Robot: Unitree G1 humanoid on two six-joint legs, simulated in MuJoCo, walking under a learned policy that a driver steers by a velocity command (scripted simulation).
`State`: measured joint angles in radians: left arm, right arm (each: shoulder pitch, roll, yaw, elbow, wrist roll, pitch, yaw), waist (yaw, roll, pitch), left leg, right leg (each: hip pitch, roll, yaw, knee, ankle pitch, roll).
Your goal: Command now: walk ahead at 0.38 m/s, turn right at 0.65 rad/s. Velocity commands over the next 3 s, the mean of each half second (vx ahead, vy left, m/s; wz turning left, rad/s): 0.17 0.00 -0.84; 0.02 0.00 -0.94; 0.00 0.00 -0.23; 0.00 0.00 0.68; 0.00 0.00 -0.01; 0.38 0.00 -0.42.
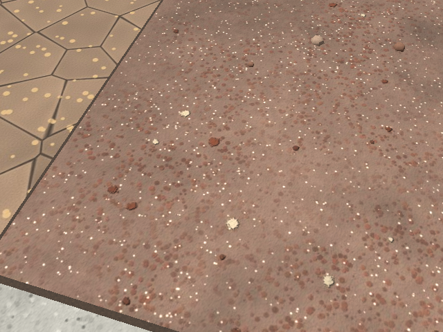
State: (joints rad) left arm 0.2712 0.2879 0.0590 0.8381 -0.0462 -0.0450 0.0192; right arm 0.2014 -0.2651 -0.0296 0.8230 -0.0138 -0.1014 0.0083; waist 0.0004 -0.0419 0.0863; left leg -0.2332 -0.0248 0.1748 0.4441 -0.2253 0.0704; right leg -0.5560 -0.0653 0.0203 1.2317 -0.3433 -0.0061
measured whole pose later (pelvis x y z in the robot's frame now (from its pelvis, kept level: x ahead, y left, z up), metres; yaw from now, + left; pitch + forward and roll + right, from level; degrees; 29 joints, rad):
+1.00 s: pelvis +0.30 +0.05 +0.00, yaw -54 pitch +1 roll +1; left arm 0.20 0.33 0.08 0.55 -0.02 0.07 0.01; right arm 0.12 -0.26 -0.06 0.70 -0.02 0.02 -0.04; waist -0.02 -0.03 0.08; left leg -0.26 0.04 0.12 0.41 -0.17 0.02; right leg -0.52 -0.08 0.03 0.99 -0.39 0.10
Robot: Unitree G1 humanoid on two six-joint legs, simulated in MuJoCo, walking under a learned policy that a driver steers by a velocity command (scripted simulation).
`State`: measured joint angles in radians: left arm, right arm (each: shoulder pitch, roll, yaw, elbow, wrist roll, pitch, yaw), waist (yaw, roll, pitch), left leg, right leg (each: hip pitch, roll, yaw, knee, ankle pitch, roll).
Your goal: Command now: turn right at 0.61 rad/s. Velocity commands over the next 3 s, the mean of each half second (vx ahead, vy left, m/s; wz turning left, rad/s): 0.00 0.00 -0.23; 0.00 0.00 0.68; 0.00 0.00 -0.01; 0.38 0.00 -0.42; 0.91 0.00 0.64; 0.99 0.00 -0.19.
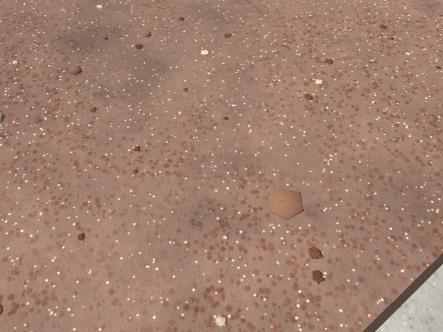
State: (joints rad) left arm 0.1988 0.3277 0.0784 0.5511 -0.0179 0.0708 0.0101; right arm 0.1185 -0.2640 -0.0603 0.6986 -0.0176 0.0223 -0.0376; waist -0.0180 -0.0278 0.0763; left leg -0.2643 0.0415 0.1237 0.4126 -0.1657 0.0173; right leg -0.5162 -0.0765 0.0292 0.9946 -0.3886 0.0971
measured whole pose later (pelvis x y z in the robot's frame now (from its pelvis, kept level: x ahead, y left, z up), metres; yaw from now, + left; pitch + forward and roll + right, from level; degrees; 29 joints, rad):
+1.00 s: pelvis -0.03 -0.08 +0.00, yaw +19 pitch +2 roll +0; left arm 0.18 0.24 0.06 0.65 0.03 0.00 0.06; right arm 0.18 -0.34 -0.11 0.66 0.03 0.07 -0.01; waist 0.01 0.04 0.05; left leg -0.59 0.07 -0.04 1.12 -0.32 -0.13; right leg -0.19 0.00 -0.16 0.39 -0.24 -0.06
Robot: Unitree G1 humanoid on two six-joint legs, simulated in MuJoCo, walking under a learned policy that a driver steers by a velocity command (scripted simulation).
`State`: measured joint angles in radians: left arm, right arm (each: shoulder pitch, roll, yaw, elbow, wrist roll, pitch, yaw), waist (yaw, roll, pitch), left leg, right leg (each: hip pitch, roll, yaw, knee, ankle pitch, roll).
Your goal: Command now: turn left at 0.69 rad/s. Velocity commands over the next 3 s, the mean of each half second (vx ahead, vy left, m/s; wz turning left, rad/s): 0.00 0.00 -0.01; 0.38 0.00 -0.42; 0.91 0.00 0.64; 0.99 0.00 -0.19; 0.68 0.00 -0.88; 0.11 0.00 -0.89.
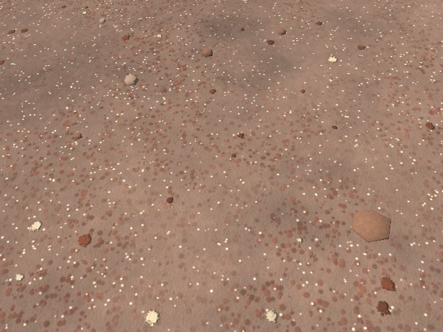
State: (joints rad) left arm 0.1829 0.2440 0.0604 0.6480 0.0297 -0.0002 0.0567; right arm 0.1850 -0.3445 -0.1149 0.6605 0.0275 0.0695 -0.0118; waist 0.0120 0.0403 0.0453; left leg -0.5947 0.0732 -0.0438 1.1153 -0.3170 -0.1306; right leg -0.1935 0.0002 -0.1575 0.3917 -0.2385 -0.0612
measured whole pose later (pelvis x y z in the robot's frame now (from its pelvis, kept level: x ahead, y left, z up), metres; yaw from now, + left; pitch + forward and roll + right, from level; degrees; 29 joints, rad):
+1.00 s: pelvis +0.13 -0.04 +0.00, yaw -17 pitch +1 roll +1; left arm 0.45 0.25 0.04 0.74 0.03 -0.07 -0.02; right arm 0.19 -0.31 -0.08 0.81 -0.03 0.02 0.08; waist 0.02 0.03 -0.02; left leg -0.78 0.03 -0.03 1.02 -0.03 -0.01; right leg 0.09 0.03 -0.09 0.20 -0.31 -0.06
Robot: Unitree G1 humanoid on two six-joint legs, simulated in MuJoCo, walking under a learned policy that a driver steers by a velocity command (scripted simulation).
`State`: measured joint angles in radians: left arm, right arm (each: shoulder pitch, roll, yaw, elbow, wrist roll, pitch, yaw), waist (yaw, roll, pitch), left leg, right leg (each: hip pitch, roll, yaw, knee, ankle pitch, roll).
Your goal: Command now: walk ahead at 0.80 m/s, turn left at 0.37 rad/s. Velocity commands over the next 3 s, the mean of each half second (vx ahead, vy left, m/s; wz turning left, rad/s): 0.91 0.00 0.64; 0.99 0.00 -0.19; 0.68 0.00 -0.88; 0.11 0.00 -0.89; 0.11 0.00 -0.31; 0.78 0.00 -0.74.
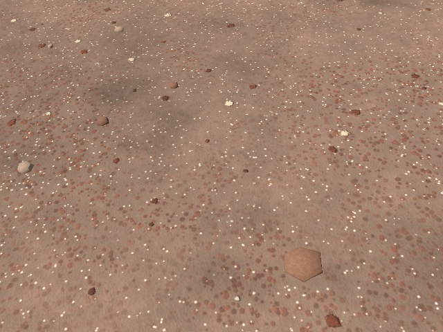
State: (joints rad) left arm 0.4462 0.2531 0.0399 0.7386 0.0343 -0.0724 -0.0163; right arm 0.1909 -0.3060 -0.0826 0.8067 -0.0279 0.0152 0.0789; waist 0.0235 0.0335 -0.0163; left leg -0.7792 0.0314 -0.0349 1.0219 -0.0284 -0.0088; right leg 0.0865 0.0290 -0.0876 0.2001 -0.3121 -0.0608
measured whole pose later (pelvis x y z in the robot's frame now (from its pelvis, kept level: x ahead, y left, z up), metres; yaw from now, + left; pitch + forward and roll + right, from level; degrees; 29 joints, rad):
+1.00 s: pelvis +0.88 +0.21 -0.01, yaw +14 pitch +2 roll -1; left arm 0.58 0.28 0.07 0.94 0.00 -0.08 -0.02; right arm -0.07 -0.26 0.06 0.61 -0.04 -0.09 0.05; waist 0.15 0.00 0.01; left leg -0.62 0.07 -0.06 0.59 -0.02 -0.02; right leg 0.06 0.09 0.18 0.25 -0.33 -0.06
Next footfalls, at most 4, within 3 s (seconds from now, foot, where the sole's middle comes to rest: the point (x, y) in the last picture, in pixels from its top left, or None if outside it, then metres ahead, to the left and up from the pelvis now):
0.22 left None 0.33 0.08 -0.78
0.66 right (226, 246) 0.82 0.08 -0.78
1.06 left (139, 187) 1.09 0.43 -0.78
1.44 right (194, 124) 1.45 0.23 -0.78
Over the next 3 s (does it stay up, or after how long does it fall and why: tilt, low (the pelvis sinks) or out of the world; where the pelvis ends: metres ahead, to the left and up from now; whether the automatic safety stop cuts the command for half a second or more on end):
stays up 1.57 0.19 -0.02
